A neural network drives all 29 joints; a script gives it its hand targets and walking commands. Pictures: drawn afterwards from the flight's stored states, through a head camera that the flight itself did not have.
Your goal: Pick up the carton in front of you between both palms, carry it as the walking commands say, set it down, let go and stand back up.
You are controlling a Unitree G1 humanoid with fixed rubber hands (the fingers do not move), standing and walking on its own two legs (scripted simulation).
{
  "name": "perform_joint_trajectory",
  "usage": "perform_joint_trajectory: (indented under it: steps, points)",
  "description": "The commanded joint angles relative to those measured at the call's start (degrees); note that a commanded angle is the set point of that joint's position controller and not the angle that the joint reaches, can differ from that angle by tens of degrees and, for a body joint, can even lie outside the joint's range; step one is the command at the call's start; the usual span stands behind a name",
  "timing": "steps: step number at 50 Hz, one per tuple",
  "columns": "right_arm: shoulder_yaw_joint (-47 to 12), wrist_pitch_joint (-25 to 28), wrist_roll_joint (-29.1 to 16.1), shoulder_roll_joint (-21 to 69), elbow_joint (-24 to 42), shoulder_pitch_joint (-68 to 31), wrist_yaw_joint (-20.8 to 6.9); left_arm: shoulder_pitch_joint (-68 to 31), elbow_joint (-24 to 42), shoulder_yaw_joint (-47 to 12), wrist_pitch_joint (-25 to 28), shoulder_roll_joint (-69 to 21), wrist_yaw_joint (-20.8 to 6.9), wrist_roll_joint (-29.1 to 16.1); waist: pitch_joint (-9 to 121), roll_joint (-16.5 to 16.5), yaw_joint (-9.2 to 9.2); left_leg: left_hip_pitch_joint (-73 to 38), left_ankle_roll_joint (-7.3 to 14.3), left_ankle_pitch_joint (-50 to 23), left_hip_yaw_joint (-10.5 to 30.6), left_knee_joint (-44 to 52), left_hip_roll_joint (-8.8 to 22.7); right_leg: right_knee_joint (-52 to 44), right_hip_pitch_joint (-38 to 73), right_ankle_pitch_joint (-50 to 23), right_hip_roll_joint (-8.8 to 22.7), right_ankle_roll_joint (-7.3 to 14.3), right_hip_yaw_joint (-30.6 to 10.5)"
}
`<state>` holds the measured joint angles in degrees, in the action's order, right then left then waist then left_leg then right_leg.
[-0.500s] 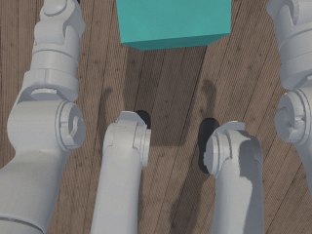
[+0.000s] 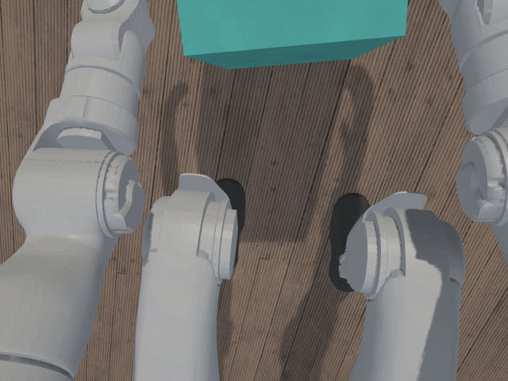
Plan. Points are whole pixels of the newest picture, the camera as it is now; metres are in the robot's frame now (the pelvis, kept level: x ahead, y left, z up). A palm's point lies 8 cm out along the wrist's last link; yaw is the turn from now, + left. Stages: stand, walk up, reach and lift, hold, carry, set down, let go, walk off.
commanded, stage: reach and lift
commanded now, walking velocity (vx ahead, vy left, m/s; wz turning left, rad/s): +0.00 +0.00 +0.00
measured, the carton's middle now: out of the picture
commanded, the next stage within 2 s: none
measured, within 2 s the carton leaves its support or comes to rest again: leaves its support in 0.60 s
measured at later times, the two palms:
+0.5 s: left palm out of the picture +0.54 +0.18 -0.17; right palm out of the picture +0.58 -0.12 -0.17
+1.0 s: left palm out of the picture +0.49 +0.17 +0.02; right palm out of the picture +0.52 -0.13 +0.02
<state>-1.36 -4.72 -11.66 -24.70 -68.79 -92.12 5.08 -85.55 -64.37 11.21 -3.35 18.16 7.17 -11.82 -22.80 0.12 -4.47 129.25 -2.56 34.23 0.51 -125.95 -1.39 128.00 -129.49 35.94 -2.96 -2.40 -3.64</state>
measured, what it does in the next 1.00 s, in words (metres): rises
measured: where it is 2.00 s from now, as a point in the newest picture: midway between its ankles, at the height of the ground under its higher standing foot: (284, 249)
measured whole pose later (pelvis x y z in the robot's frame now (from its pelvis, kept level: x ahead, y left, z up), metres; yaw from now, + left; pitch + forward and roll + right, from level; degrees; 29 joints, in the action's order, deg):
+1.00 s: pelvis -0.02 +0.00 +0.09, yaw -1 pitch +43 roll +1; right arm 27.1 -20.0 14.4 -4.8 -50.9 -72.8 2.7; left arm -67.5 -42.9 32.0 -21.7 1.6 2.5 13.6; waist 4.1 -1.9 -3.2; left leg 121.8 -4.8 27.8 4.9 -106.2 -5.3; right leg 107.3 -121.7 28.9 -7.3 -3.8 -5.2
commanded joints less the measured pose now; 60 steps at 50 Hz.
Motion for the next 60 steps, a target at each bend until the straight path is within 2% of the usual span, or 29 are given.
perform_joint_trajectory:
  steps: [1,6,9,12,13,16,19,22,26,30,32,34,36,38,41,44,47,51,60]
  points:
    - [1.1,0.7,0.6,-4.8,3.8,-15.5,0.1,-13.4,4.5,1.0,0.8,6.6,-0.3,0.4,68.8,-4.9,-2.01,-34.3,-0.5,-25.4,-4.2,8.9,-0.5,-9.8,31.9,-20.7,0.3,0.3,4.4]
    - [-0.2,0.4,-0.3,-2.6,4.5,-18.9,0.0,-16.9,4.5,0.3,0.6,5.8,-0.6,0.2,67.9,-5.6,-2.95,-32.7,-0.3,-22.1,-4.7,9.4,-0.6,-10.6,33.9,-18.8,0.1,0.2,3.9]
    - [-1.8,0.1,-0.9,2.5,5.1,-21.6,-0.7,-19.4,4.5,-1.1,0.3,1.1,-1.1,0.3,66.6,-6.1,-3.42,-32.9,-0.1,-20.5,-4.7,9.8,-1.0,-11.0,34.8,-17.7,-0.4,0.2,3.6]
    - [-0.3,-0.3,2.0,5.9,5.1,-22.4,-1.2,-21.0,4.4,0.6,-0.1,-2.8,-1.9,3.4,64.6,-6.0,-2.88,-34.1,0.0,-19.6,-4.5,10.0,-1.8,-11.2,35.5,-16.9,-1.0,0.3,3.8]
    - [-2.9,-0.8,1.5,18.7,6.2,-26.5,-3.3,-25.8,6.3,-2.5,-0.7,-14.9,-4.1,3.2,64.9,-6.0,-2.72,-34.7,0.4,-19.5,-4.4,9.9,-2.5,-11.2,35.5,-17.0,-1.8,0.7,3.7]
    - [-2.9,-3.1,5.0,45.2,6.1,-28.3,-11.1,-32.9,8.8,-5.4,-4.2,-40.0,-12.0,6.6,59.8,-6.1,-2.3,-32.4,0.7,-17.4,-4.9,8.9,-3.8,-10.0,32.1,-14.9,-3.4,1.7,4.9]
    - [0.1,-5.3,7.5,55.5,8.1,-24.9,-15.5,-33.1,11.9,-5.8,-7.1,-49.3,-17.3,7.8,56.4,-5.3,-2.49,-28.5,1.4,-16.1,-5.7,8.4,-4.3,-9.2,28.4,-14.6,-4.0,2.7,6.2]
    - [-0.9,-6.3,6.4,59.3,10.5,-24.2,-16.6,-32.1,14.4,-8.0,-8.6,-53.4,-19.3,6.7,58.1,-4.6,-2.47,-29.0,2.0,-18.6,-5.7,7.9,-4.5,-8.7,27.7,-16.5,-4.1,2.9,6.7]
    - [-5.2,-6.7,3.6,64.6,16.1,-25.4,-16.2,-32.8,20.6,-12.0,-9.0,-58.2,-19.4,2.6,71.3,-5.6,-2.61,-34.8,2.1,-26.9,-6.1,7.0,-4.7,-8.3,33.8,-24.1,-4.6,2.7,6.8]
    - [-10.5,-7.4,0.4,70.0,28.0,-29.3,-14.2,-35.4,30.9,-17.9,-10.2,-62.8,-18.1,-1.7,98.5,-6.4,-2.45,-44.1,1.3,-38.9,-6.5,7.3,-5.4,-8.5,46.7,-37.2,-5.4,2.1,7.4]
    - [-12.0,-8.5,0.6,73.2,33.4,-29.2,-13.2,-35.4,35.6,-19.5,-11.5,-63.8,-17.7,-1.5,109.9,-6.7,-2.74,-47.6,0.8,-42.8,-6.7,8.6,-6.0,-9.5,51.7,-41.1,-5.9,1.6,7.7]
    - [-13.6,-9.8,1.6,76.3,35.9,-27.1,-12.0,-34.3,38.6,-21.1,-12.8,-65.9,-16.7,-0.5,116.6,-6.6,-2.75,-48.5,0.1,-41.9,-7.5,10.7,-6.7,-11.5,54.2,-40.9,-6.5,1.3,7.8]
    - [-12.7,-11.3,3.3,77.7,34.6,-23.3,-11.9,-31.7,38.3,-21.4,-14.1,-67.3,-16.4,1.3,113.2,-5.5,-2.37,-47.0,-0.3,-38.2,-7.7,13.3,-7.2,-14.3,51.5,-36.7,-7.1,1.1,8.1]
    - [-9.4,-12.6,5.8,78.5,29.3,-18.5,-12.5,-28.1,34.3,-19.6,-15.2,-68.8,-16.8,3.8,102.1,-4.4,-1.67,-42.8,-0.5,-31.0,-7.7,16.5,-7.3,-17.8,45.2,-29.4,-7.4,0.9,8.4]
    - [-0.8,-13.8,12.2,78.8,19.8,-13.5,-14.0,-23.4,25.2,-12.6,-16.5,-69.9,-18.0,9.8,83.5,-4.0,-0.79,-35.4,0.1,-18.6,-7.5,21.8,-7.1,-23.4,34.8,-17.0,-7.4,1.0,8.7]
    - [6.1,-14.2,17.3,77.7,15.4,-11.9,-15.0,-21.4,20.7,-6.4,-17.1,-69.5,-18.6,15.1,76.8,-3.9,-0.7,-33.4,0.8,-12.8,-7.1,25.9,-7.5,-27.6,31.5,-11.5,-7.5,1.4,8.8]
    - [9.3,-14.3,19.4,77.2,15.1,-12.9,-15.5,-21.8,20.1,-3.7,-17.3,-69.4,-19.0,17.7,77.4,-3.6,-0.71,-35.3,1.1,-11.1,-6.8,28.8,-7.6,-30.7,31.9,-9.5,-7.5,1.6,8.7]
    - [9.5,-14.7,19.6,78.0,16.5,-14.3,-15.7,-23.2,21.3,-4.3,-17.6,-70.9,-19.2,18.2,82.2,-2.8,-0.31,-39.6,1.0,-10.2,-6.8,32.0,-7.5,-34.1,36.0,-8.6,-7.5,1.7,8.8]
    - [1.0,-17.4,15.5,84.9,24.0,-11.8,-16.9,-19.9,27.2,-12.6,-20.3,-77.7,-20.2,14.2,97.5,-1.7,0.32,-52.8,0.1,-16.7,-7.2,37.8,-7.7,-39.6,49.4,-14.7,-7.9,0.9,9.2]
